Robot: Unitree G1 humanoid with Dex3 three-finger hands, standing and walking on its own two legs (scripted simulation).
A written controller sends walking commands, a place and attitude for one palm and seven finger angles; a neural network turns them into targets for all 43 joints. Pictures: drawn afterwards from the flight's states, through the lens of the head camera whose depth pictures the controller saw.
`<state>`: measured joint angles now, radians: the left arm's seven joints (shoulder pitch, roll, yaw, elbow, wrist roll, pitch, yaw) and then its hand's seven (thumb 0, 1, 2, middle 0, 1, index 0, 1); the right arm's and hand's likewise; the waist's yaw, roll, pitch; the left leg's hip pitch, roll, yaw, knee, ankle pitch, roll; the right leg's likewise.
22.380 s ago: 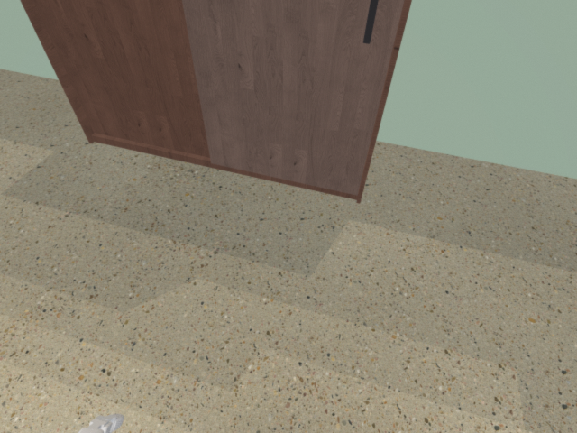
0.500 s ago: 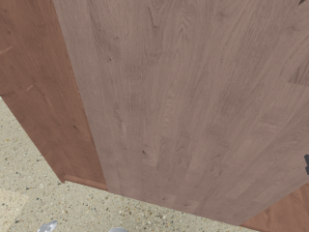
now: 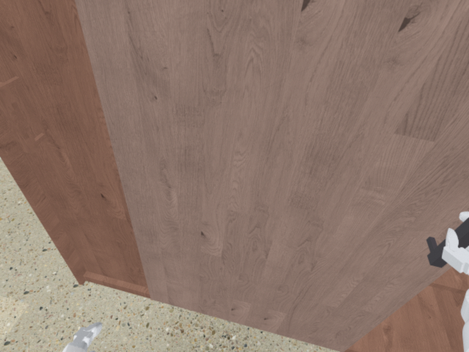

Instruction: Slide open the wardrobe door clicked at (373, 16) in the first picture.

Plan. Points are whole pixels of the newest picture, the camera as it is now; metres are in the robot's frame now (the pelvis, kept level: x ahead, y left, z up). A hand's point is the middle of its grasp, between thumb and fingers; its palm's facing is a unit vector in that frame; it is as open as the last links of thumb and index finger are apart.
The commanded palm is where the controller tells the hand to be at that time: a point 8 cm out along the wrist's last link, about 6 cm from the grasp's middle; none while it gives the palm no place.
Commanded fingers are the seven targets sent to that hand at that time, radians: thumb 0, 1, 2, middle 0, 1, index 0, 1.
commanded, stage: stop walking and hold the door there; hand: right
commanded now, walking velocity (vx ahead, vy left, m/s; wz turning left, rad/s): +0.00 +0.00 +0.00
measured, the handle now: (457, 229) +0.33 -0.39 +0.09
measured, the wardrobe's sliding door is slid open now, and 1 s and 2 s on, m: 0.44 0.44 0.44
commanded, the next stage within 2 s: loosen the grip on the handle in 1.46 s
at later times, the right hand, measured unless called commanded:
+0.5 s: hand (453, 250) +0.29 -0.36 +0.09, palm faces +0.58 +0.71 -0.39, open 6.7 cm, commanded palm +0.24 -0.38 +0.06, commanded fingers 0.00 -0.90 -0.90 0.45 1.40 0.45 1.40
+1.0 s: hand (455, 253) +0.28 -0.36 +0.09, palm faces +0.48 +0.83 -0.29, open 6.7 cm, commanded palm +0.25 -0.38 +0.06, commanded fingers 0.00 -0.90 -0.90 0.45 1.40 0.45 1.40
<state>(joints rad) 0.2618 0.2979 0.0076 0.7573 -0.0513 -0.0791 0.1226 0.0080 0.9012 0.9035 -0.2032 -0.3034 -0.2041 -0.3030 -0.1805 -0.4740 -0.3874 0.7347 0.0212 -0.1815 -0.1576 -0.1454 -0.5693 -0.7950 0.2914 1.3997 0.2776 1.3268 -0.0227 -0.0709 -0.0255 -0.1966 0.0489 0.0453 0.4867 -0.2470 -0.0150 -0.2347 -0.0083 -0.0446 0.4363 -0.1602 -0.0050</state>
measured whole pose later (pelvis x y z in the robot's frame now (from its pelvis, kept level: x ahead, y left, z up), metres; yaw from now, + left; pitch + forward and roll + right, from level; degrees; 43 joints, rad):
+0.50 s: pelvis +0.00 +0.00 +0.00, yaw -4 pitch -1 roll -1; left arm 0.24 0.34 0.04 0.76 -0.07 -0.05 0.10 0.01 0.90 0.90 -0.20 -0.30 -0.20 -0.30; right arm -0.26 -0.43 -0.35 0.76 0.02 -0.24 -0.14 -0.16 -0.57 -0.82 0.30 1.41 0.27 1.35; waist -0.04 -0.11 0.01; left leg -0.24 0.08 0.08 0.54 -0.28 -0.02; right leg -0.36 0.01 0.02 0.73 -0.38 0.00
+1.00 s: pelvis -0.07 -0.06 -0.01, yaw -7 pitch -1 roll -1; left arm 0.25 0.22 -0.06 0.75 -0.04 -0.04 0.08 0.01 0.90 0.90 -0.21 -0.30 -0.21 -0.30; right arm -0.44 -0.37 -0.22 0.71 0.03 -0.16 -0.14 -0.15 -0.62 -0.75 0.21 1.39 0.25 1.31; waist -0.01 -0.05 0.05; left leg -0.27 0.06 0.08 0.62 -0.33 0.00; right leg -0.33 -0.03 -0.03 0.55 -0.19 0.01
